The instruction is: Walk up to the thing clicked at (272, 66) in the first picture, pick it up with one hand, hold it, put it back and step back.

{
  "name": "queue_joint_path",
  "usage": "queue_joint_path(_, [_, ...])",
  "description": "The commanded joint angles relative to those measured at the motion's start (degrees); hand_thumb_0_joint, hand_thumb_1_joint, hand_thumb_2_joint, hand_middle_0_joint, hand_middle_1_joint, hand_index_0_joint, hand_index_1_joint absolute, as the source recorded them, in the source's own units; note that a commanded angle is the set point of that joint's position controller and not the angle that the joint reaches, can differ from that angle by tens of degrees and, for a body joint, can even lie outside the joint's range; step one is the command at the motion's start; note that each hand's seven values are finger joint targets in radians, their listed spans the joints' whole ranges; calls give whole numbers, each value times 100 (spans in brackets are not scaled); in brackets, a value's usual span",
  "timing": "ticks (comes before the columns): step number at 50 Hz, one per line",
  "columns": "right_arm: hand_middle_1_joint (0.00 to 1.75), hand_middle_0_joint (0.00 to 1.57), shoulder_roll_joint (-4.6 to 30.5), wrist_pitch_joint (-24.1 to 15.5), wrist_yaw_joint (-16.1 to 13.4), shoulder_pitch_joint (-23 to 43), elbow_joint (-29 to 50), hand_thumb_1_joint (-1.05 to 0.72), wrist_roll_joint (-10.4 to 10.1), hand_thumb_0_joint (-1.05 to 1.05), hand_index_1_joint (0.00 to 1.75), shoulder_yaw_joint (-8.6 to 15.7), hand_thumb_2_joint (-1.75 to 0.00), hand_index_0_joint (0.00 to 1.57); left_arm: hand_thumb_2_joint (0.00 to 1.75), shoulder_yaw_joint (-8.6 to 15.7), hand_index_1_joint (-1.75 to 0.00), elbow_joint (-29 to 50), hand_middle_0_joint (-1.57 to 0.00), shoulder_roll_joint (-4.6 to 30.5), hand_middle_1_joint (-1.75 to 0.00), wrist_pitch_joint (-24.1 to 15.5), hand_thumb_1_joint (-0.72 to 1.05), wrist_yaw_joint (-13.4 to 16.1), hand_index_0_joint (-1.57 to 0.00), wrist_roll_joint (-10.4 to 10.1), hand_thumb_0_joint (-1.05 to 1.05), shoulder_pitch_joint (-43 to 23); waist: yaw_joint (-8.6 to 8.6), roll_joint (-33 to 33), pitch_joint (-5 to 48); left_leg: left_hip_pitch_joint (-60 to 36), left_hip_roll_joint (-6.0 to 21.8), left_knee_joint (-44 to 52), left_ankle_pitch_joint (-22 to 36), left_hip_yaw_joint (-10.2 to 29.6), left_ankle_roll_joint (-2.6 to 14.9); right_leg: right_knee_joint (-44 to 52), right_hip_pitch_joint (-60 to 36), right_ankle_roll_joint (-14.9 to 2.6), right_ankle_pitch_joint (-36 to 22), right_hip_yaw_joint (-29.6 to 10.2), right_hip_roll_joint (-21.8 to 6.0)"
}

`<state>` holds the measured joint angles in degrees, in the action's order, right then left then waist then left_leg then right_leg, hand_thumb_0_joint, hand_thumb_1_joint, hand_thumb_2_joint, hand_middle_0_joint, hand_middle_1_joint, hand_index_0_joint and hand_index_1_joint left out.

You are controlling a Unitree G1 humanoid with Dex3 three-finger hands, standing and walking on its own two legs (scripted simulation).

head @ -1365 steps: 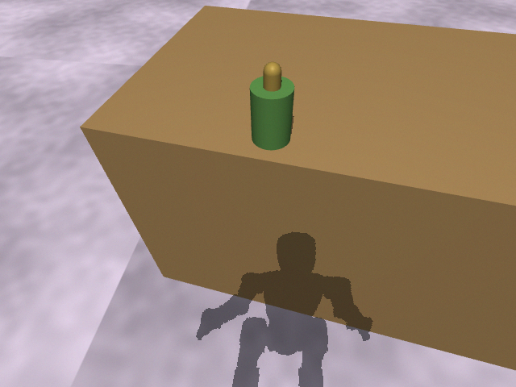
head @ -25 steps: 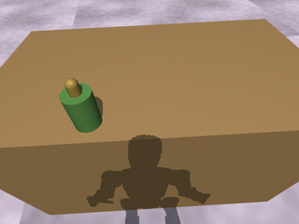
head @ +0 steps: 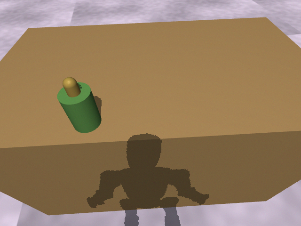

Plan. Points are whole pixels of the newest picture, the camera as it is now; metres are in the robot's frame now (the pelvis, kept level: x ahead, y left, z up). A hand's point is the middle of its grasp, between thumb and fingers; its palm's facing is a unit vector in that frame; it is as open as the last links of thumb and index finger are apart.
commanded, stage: stand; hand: left
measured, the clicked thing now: (78, 102) +0.42 +0.23 +0.11
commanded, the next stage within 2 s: step back in 1.72 s
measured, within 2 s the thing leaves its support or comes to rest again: neither
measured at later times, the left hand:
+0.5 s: hand out of the picture +0.07 +0.26 -0.16, palm faces -0.04 -0.93 -0.35, open 7.4 cm
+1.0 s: hand out of the picture +0.08 +0.26 -0.16, palm faces -0.04 -0.93 -0.35, open 7.4 cm
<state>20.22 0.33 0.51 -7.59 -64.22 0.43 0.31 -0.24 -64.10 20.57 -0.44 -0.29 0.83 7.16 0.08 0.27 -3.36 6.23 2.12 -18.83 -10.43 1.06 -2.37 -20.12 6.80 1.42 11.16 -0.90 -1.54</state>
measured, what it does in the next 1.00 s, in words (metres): stands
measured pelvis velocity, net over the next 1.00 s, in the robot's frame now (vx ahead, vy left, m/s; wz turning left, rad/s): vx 0.01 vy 0.00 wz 0.00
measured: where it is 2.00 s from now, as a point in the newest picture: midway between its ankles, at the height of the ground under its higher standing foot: outside the picture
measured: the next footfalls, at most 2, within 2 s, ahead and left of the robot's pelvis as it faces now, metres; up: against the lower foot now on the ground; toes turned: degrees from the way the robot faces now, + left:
none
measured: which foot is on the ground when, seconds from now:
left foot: down 0.00-1.00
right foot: down 0.00-1.00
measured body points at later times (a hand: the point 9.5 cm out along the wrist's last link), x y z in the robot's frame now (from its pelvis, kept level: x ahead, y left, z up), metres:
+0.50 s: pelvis +0.00 +0.00 +0.00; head +0.02 +0.00 +0.45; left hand +0.07 +0.31 -0.13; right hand +0.07 -0.30 -0.14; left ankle +0.00 +0.15 -0.75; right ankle +0.00 -0.14 -0.75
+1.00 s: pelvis +0.01 +0.00 +0.00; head +0.03 +0.00 +0.45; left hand +0.09 +0.31 -0.13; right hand +0.08 -0.30 -0.13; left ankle +0.00 +0.15 -0.75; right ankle +0.00 -0.14 -0.75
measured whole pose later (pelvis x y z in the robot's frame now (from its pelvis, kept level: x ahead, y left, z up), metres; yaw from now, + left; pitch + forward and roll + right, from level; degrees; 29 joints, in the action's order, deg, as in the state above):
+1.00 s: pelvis +0.01 +0.00 +0.00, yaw +0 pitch -2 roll +0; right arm 20.1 0.3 0.4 -6.7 -63.8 0.3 0.5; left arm -0.2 -63.5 20.4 -0.6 -0.2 0.8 6.9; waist 0.1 0.1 -3.5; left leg 5.6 1.9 -18.8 -11.4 0.8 -2.0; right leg -19.5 6.0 1.8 11.8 -1.1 -1.8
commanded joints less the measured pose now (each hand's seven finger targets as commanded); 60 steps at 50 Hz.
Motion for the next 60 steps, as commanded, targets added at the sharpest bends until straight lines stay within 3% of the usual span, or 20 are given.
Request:
queue_joint_path(1, [30, 20, 1240, -142, -90, 201, 317, -90, 14, 0, 30, 222, -90, 20, 90, 226, -30, 340, -20, 1241, -30, -108, 90, 94, -20, -27, 0, -206, -6, -13, 450, -124, 512, 211, 722, 312, 270, 332, 29, -253, -842, -391, -538])
queue_joint_path(9, [30, 20, 1213, -144, -84, 195, 338, -90, 4, 0, 30, 212, -90, 20, 90, 215, -30, 327, -20, 1216, -30, -108, 90, 93, -20, -29, 0, -184, -2, -84, 390, -113, 519, 239, 811, 323, 271, 323, 46, -239, -890, -344, -523])
queue_joint_path(16, [30, 20, 1239, -144, -83, 188, 324, -90, 22, 0, 30, 225, -90, 20, 90, 244, -30, 336, -20, 1252, -30, -86, 90, 87, -20, -27, 0, -213, -22, 31, 253, -6, 476, 318, 324, 314, 273, 417, 138, -245, -417, -408, -519])
queue_joint_path(22, [30, 20, 1210, -157, -80, 187, 336, -90, 6, 0, 30, 227, -90, 20, 90, 228, -30, 354, -20, 1225, -30, -118, 90, 92, -20, -28, 0, -169, -25, 13, 539, -163, 526, 190, 931, 301, 279, 296, -93, -243, -1091, -376, -564])
queue_joint_path(31, [30, 20, 1220, -142, -91, 189, 337, -90, 13, 0, 30, 223, -90, 20, 90, 250, -30, 338, -20, 1237, -30, -96, 90, 95, -20, -31, 0, -182, -28, -25, 393, -89, 497, 265, 633, 281, 288, 327, -12, -247, -810, -382, -543])
queue_joint_path(40, [30, 20, 1218, -145, -89, 196, 340, -90, 5, 0, 30, 219, -90, 20, 90, 234, -30, 348, -20, 1212, -30, -106, 90, 96, -20, -41, 0, -166, -11, -44, 372, -77, 500, 222, 871, 305, 268, 346, -33, -231, -962, -364, -548])
queue_joint_path(51, [30, 20, 1243, -150, -107, 227, 366, -90, -12, 0, 30, 240, -90, 20, 90, 251, -30, 366, -20, 1206, -30, -113, 90, 113, -20, -32, 0, -149, -2, -1, 646, -328, 557, 95, 1442, 247, 303, 208, -240, -235, -1619, -321, -581])
queue_joint_path(60, [30, 20, 1219, -156, -104, 230, 364, -90, 4, 0, 30, 229, -90, 20, 90, 258, -30, 356, -20, 1189, -30, -89, 90, 96, -20, -37, 0, -128, -7, 15, 308, -136, 495, 265, 886, 229, 261, 347, -35, -222, -1050, -345, -534])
